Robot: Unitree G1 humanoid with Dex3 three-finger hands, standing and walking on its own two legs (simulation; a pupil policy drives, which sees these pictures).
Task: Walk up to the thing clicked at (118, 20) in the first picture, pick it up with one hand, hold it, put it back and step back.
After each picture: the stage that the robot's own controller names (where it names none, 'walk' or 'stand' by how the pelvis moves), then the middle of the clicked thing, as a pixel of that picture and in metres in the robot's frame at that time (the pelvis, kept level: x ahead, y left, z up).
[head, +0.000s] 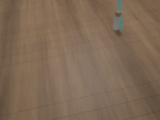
stand; (117, 20) +1.63 -0.40 -0.66
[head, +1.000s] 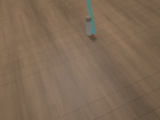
walk; (88, 25) +1.54 +0.04 -0.63
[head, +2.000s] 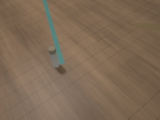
walk; (54, 57) +1.02 +0.37 -0.64
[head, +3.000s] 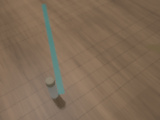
walk; (52, 88) +0.65 +0.27 -0.63
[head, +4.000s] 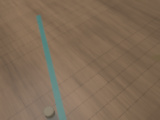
stand; (52, 117) +0.42 +0.27 -0.62
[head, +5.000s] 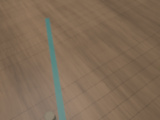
stand; out of the picture +0.41 +0.26 -0.65
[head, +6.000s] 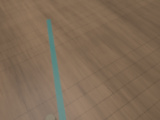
stand; out of the picture +0.39 +0.25 -0.65
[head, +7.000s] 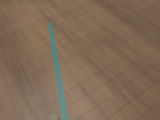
stand; out of the picture +0.42 +0.24 -0.66
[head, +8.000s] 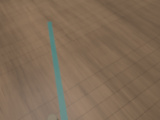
stand; out of the picture +0.41 +0.25 -0.66
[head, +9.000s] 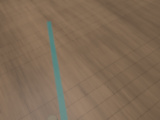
stand; out of the picture +0.40 +0.25 -0.66
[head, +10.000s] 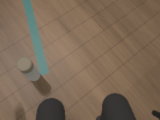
go down; (29, 70) +0.45 +0.26 -0.41
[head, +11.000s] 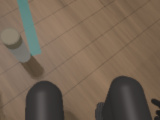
go down; (17, 47) +0.49 +0.27 -0.27
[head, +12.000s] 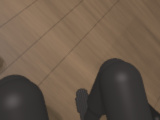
close in; out of the picture +0.47 +0.31 -0.18
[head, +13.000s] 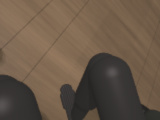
close; out of the picture +0.48 +0.29 -0.16
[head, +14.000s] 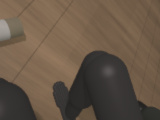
lift; out of the picture +0.49 +0.16 -0.25
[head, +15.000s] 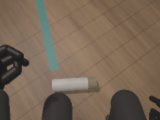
close; (74, 84) +0.39 +0.07 -0.46
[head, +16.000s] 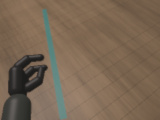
close; out of the picture +0.25 +0.06 -0.69
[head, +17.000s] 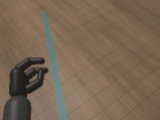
hold; out of the picture +0.18 +0.06 -0.70
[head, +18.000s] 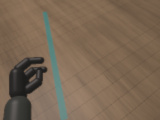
stand; out of the picture +0.19 +0.06 -0.70
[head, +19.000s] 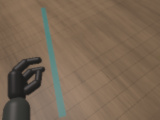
stand; out of the picture +0.20 +0.06 -0.70
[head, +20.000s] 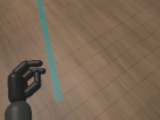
crouch; out of the picture +0.22 +0.06 -0.64
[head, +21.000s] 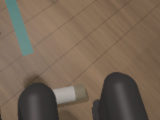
crouch; (58, 96) +0.28 +0.07 -0.35
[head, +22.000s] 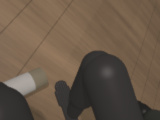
lower; (9, 91) +0.29 +0.10 -0.26
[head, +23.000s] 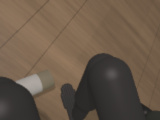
lower; (17, 90) +0.29 +0.10 -0.25
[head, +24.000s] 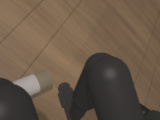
lower; (15, 91) +0.28 +0.10 -0.25
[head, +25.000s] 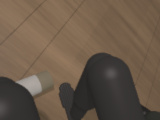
lower; (16, 92) +0.28 +0.10 -0.26
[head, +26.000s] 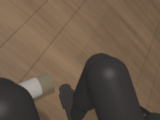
loosen; (17, 94) +0.28 +0.10 -0.26
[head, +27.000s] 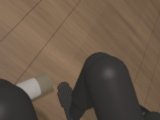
withdraw; (16, 95) +0.27 +0.09 -0.26
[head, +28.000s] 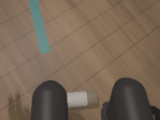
walk; (70, 99) +0.27 +0.06 -0.37
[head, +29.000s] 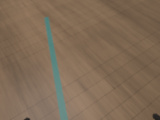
stand; out of the picture +0.16 +0.04 -0.68
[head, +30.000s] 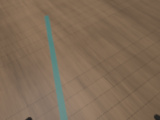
stand; out of the picture +0.17 +0.06 -0.69
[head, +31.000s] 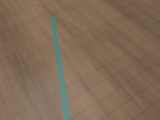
stand; out of the picture +0.17 +0.05 -0.72
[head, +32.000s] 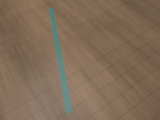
walk; out of the picture +0.20 +0.04 -0.74
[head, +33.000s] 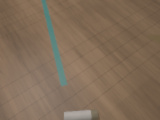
walk; (80, 115) +0.38 +0.02 -0.73
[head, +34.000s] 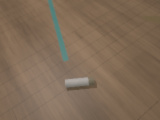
walk; (79, 82) +0.70 +0.12 -0.72
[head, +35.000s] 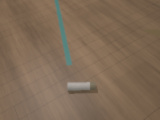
stand; (81, 86) +0.75 +0.06 -0.73
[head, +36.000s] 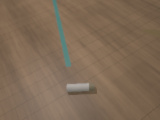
stand; (80, 87) +0.76 +0.08 -0.75
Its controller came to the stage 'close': yes
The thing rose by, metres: 0.00
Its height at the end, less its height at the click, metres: -0.09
